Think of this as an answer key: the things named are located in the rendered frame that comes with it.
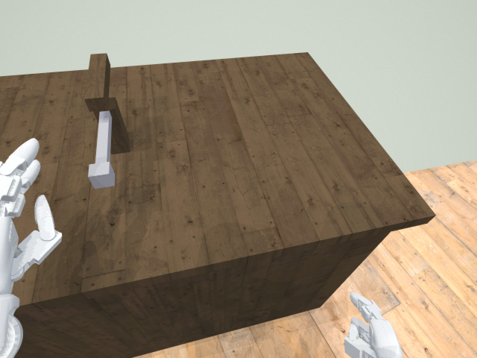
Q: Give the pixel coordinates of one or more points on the robot right hand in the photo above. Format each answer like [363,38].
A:
[376,341]

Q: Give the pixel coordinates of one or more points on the left robot forearm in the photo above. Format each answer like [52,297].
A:
[11,332]

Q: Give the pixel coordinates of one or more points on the counter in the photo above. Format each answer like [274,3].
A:
[246,190]

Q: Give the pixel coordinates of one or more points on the robot left hand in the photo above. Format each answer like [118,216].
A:
[16,176]

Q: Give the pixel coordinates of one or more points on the tap lever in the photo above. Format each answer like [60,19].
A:
[101,173]

